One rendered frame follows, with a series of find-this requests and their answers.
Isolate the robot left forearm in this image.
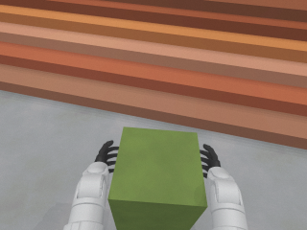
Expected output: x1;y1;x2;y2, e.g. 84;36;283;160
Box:
63;161;109;230

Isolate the robot right forearm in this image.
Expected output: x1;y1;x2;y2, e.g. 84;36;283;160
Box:
206;167;248;230

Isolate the carton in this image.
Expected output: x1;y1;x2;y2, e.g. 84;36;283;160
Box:
107;126;208;230

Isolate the right robot hand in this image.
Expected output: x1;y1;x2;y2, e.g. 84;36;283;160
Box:
200;144;221;178

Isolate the left robot hand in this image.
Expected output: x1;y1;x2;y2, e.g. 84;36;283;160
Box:
94;140;119;173

